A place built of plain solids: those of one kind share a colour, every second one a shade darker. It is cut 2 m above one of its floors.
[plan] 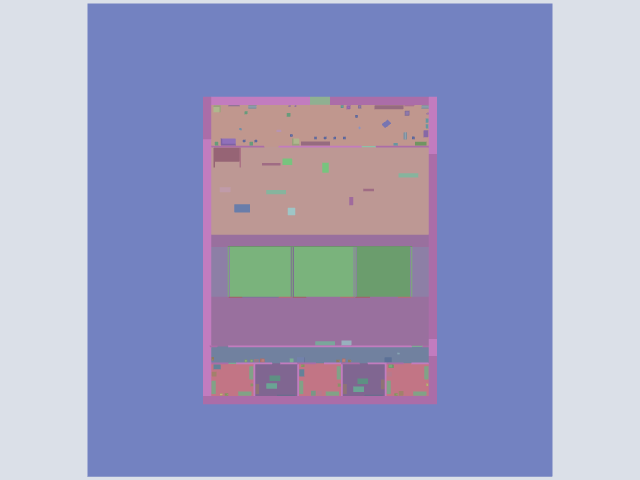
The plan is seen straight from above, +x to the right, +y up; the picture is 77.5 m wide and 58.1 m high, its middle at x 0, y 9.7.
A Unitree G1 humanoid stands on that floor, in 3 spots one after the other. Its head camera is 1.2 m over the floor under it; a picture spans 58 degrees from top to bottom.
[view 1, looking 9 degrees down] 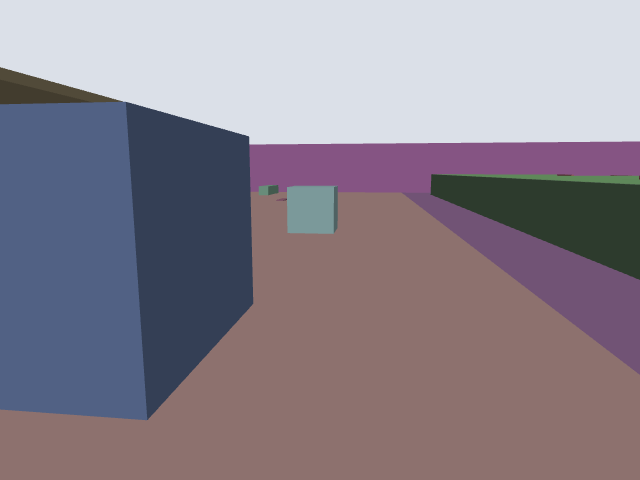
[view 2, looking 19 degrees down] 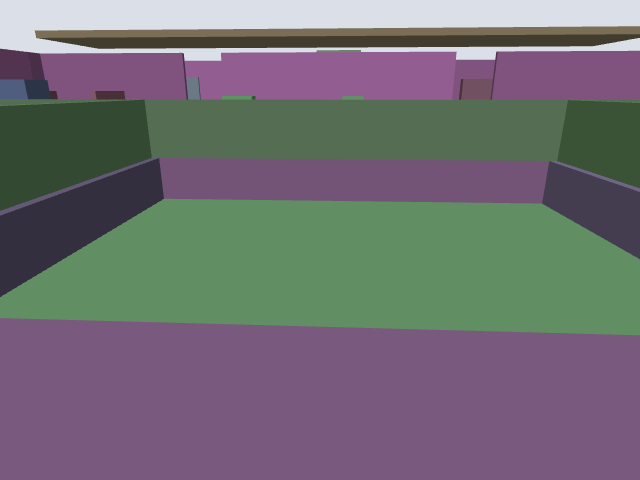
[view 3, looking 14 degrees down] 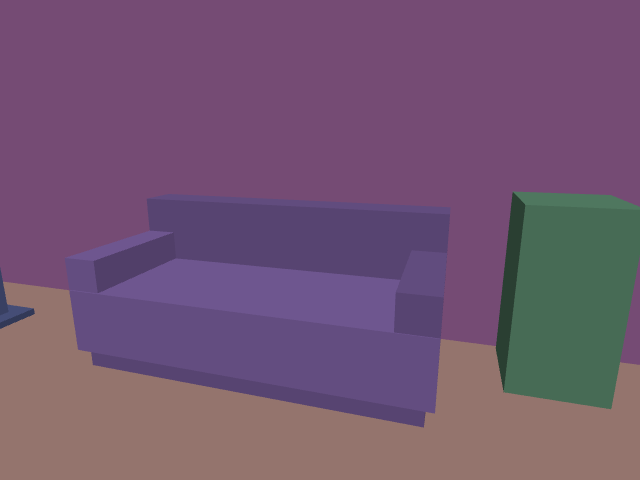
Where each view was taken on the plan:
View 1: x -12.21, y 11.95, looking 7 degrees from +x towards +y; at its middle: floor_yard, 7.67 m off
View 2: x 0.32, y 0.77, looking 93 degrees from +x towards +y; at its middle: floor_plot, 6.11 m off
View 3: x -12.00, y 23.57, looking -73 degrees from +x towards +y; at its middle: sofa_lobby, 2.40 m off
